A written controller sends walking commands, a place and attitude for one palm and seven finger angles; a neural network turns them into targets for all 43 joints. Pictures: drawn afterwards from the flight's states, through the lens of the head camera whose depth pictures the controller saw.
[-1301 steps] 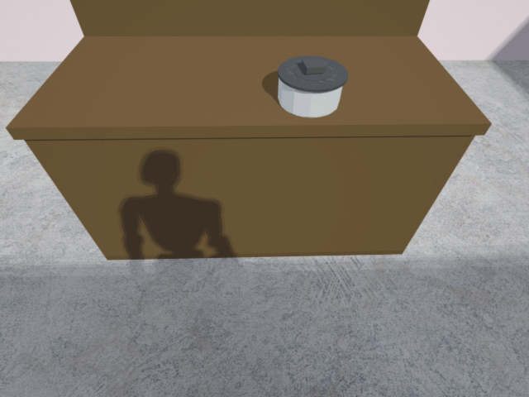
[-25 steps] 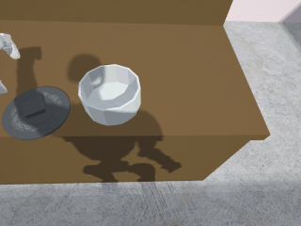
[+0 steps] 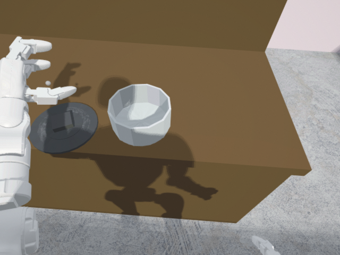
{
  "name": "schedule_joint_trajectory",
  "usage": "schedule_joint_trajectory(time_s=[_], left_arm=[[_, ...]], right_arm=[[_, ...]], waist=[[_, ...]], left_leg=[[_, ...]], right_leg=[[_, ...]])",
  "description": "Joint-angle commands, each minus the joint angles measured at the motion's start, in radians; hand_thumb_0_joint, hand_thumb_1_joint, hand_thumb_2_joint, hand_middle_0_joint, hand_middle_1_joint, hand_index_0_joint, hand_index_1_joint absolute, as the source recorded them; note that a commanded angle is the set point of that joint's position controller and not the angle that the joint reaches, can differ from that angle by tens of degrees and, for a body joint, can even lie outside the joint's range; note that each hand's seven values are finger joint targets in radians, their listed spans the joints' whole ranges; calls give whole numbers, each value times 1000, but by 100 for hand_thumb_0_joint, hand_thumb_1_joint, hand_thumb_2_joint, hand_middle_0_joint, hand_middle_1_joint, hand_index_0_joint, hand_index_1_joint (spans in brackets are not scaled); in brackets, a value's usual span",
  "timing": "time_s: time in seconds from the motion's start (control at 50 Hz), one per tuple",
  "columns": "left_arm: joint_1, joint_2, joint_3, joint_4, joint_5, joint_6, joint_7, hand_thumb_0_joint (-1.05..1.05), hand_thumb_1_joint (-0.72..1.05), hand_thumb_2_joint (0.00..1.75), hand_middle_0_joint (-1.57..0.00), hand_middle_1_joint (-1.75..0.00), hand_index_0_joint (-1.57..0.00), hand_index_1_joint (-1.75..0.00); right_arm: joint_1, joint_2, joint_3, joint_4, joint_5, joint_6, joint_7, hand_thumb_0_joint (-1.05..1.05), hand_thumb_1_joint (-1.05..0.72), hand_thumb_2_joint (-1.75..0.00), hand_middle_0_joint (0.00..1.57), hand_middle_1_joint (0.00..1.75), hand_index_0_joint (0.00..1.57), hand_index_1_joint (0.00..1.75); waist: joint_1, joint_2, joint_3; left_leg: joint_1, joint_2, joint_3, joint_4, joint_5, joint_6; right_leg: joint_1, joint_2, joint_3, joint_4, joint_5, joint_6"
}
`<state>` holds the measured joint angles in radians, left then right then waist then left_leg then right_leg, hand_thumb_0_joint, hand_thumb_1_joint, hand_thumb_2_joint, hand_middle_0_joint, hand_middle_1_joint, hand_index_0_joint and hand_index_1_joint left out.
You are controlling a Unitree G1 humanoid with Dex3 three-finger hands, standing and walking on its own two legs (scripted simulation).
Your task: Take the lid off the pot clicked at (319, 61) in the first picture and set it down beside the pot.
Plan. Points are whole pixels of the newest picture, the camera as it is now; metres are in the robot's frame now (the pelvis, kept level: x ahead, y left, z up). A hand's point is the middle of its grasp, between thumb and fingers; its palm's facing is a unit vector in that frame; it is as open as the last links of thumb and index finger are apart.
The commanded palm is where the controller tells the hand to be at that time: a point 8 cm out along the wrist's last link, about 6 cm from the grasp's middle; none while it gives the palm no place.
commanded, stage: draw the hand back to the body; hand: left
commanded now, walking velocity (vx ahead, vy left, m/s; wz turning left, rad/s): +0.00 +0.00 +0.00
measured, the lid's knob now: (62, 121) +0.46 +0.35 -0.01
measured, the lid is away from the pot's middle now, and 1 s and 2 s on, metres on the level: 0.23 0.23 0.23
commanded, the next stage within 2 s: step back with the hand held close in 1.56 s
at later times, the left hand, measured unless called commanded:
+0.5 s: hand (46, 110) +0.33 +0.26 +0.19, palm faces +0.48 -0.83 -0.28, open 8.8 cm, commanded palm +0.27 +0.29 +0.19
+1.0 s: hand (43, 158) +0.23 +0.23 +0.18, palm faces +0.46 -0.84 -0.29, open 7.4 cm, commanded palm +0.17 +0.26 +0.19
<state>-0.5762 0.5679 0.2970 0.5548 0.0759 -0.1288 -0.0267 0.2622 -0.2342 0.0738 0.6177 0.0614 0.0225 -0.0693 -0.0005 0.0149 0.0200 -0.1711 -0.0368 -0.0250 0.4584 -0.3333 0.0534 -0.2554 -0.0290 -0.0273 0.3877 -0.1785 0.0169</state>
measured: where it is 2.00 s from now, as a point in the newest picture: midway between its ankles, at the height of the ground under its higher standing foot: outside the picture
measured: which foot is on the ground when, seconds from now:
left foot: down 0.00-1.00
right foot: down 0.00-1.00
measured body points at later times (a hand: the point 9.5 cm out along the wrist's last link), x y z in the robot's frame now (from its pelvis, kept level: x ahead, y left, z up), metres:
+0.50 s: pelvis +0.00 -0.04 +0.00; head +0.01 -0.05 +0.45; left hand +0.30 +0.30 +0.20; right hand +0.15 -0.28 -0.10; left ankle -0.06 +0.08 -0.74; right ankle +0.01 -0.15 -0.74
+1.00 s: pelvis -0.02 -0.04 +0.00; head -0.04 -0.07 +0.45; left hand +0.20 +0.27 +0.19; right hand +0.16 -0.26 -0.09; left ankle -0.06 +0.08 -0.74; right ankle +0.01 -0.15 -0.74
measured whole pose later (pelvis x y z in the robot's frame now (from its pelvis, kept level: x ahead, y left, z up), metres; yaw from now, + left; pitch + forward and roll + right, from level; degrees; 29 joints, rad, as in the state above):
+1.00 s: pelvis -0.02 -0.04 +0.00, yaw +0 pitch -5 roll -1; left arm 0.12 0.34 0.35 -0.11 -0.09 -0.12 0.09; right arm 0.18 -0.23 0.04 0.68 0.03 -0.14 -0.07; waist 0.04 0.07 0.04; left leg -0.01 0.01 -0.02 0.38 -0.28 0.00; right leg -0.13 0.01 -0.03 0.36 -0.15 -0.01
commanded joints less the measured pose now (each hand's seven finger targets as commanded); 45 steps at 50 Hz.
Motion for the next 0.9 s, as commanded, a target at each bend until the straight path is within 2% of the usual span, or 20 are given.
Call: schedule_joint_trajectory(time_s=[0.0, 0.04, 0.06, 0.12, 0.16, 0.18, 0.2, 0.26, 0.3, 0.36, 0.44, 0.46, 0.48, 0.52, 0.6, 0.7, 0.72, 0.78, 0.82, 0.88], left_arm=[[-248, 276, 157, -306, -88, -51, 102, 0, 21, 50, -27, -88, -27, -88], [-212, 234, 137, -328, -107, -43, 103, 0, 25, 52, -27, -84, -27, -84], [-190, 260, 164, -340, -111, -44, 107, 0, 27, 54, -27, -83, -27, -83], [-157, 249, 176, -461, -115, -51, 112, 0, 33, 57, -26, -78, -26, -78], [-96, 254, 200, -475, -118, -46, 117, 0, 37, 59, -25, -74, -25, -74], [-59, 225, 189, -438, -123, -38, 117, 0, 40, 61, -25, -73, -25, -73], [-44, 208, 177, -441, -129, -34, 115, 0, 42, 62, -25, -71, -25, -71], [-27, 222, 194, -523, -132, -42, 118, 0, 48, 65, -24, -66, -24, -66], [23, 222, 212, -543, -138, -40, 122, 0, 52, 68, -24, -62, -24, -62], [54, 159, 166, -538, -146, -34, 119, 0, 58, 71, -23, -57, -23, -57], [106, 192, 216, -588, -151, -39, 130, 0, 66, 76, -23, -50, -23, -50], [110, 192, 214, -626, -151, -45, 129, 0, 68, 77, -22, -49, -22, -49], [133, 172, 206, -631, -153, -45, 128, 0, 70, 78, -22, -47, -22, -47], [200, 134, 193, -599, -161, -35, 127, 0, 74, 81, -22, -44, -22, -44], [188, 117, 178, -679, -162, -44, 128, 0, 82, 85, -21, -37, -21, -37], [288, 87, 181, -711, -169, -44, 131, 0, 90, 90, -20, -30, -20, -30], [287, 76, 170, -760, -168, -48, 130, 0, 90, 90, -20, -30, -20, -30], [352, 69, 183, -765, -169, -51, 133, 0, 90, 90, -20, -30, -20, -30], [382, 54, 174, -833, -169, -56, 133, 0, 90, 90, -20, -30, -20, -30], [477, 23, 168, -831, -170, -52, 133, 0, 90, 90, -20, -30, -20, -30]], right_arm=[[4, -157, -74, -85, -25, -95, -4, 0, -90, -90, 20, 30, 20, 30], [-5, -162, -80, -77, -22, -105, 4, 0, -90, -90, 20, 30, 20, 30], [-10, -167, -84, -74, -21, -109, 4, 0, -90, -90, 20, 30, 20, 30], [-33, -157, -84, -79, -23, -134, 7, 0, -90, -90, 20, 30, 20, 30], [-33, -159, -89, -71, -25, -139, 8, 0, -90, -90, 20, 30, 20, 30], [-35, -159, -90, -66, -24, -136, 6, 0, -90, -90, 20, 30, 20, 30], [-41, -161, -92, -67, -21, -134, 5, 0, -90, -90, 20, 30, 20, 30], [-66, -155, -91, -67, -20, -142, 3, 0, -90, -90, 20, 30, 20, 30], [-76, -150, -92, -65, -18, -144, 1, 0, -90, -90, 20, 30, 20, 30], [-97, -146, -90, -63, -14, -146, 0, 0, -90, -90, 20, 30, 20, 30], [-122, -138, -85, -70, -18, -156, -4, 0, -90, -90, 20, 30, 20, 30], [-131, -136, -84, -73, -17, -159, -3, 0, -90, -90, 20, 30, 20, 30], [-135, -130, -82, -75, -18, -162, -3, 0, -90, -90, 20, 30, 20, 30], [-145, -126, -82, -74, -18, -163, -3, 0, -90, -90, 20, 30, 20, 30], [-172, -117, -77, -83, -18, -173, -6, 0, -90, -90, 20, 30, 20, 30], [-188, -108, -74, -89, -22, -184, -8, 0, -90, -90, 20, 30, 20, 30], [-196, -105, -74, -94, -23, -188, -8, 0, -90, -90, 20, 30, 20, 30], [-198, -101, -74, -93, -28, -195, -8, 0, -90, -90, 20, 30, 20, 30], [-208, -97, -73, -100, -31, -205, -7, 0, -90, -90, 20, 30, 20, 30], [-206, -94, -75, -96, -34, -214, -6, 0, -90, -90, 20, 30, 20, 30]], waist=[[4, 157, -306], [1, 97, -265], [3, 80, -253], [11, 171, -301], [12, 117, -298], [9, 59, -275], [10, 48, -264], [12, 88, -277], [19, 79, -291], [8, 44, -233], [28, 42, -241], [26, 68, -248], [28, 90, -244], [29, 23, -200], [28, 70, -190], [35, 34, -155], [36, 69, -163], [37, 42, -142], [44, 81, -155], [43, 51, -129]], left_leg=[[115, 94, -21, -47, 726, -86], [81, 94, -12, -57, 670, -70], [72, 94, -7, -60, 645, -62], [118, 83, -3, -56, 690, -61], [114, 83, 0, -55, 692, -55], [91, 78, 12, -64, 654, -44], [74, 75, 17, -67, 615, -37], [85, 63, 22, -72, 562, -29], [88, 58, 31, -77, 552, -24], [71, 52, 34, -90, 483, -22], [73, 46, 35, -103, 433, -17], [81, 43, 36, -104, 429, -18], [86, 41, 40, -108, 434, -19], [67, 45, 43, -111, 402, -16], [83, 40, 40, -125, 347, -17], [72, 40, 36, -138, 287, -17], [82, 39, 39, -139, 293, -18], [67, 38, 35, -143, 262, -18], [79, 38, 35, -141, 275, -20], [68, 39, 35, -145, 260, -20]], right_leg=[[201, 13, -35, 29, 332, -63], [205, 13, -36, 24, 331, -60], [219, 11, -35, 24, 333, -60], [241, 11, -31, 21, 364, -59], [254, 13, -33, 21, 380, -55], [256, 17, -32, 16, 382, -52], [260, 13, -31, 15, 381, -52], [280, 8, -25, 8, 378, -51], [302, 8, -22, 5, 393, -50], [275, 11, -25, -7, 355, -47], [297, 11, -23, -12, 330, -49], [300, 10, -19, -14, 327, -48], [299, 11, -17, -16, 331, -48], [285, 13, -20, -24, 313, -45], [266, 14, -17, -39, 248, -47], [253, 17, -17, -53, 179, -44], [256, 14, -13, -53, 185, -45], [253, 15, -13, -62, 152, -44], [260, 14, -11, -59, 163, -46], [250, 16, -12, -63, 144, -44]])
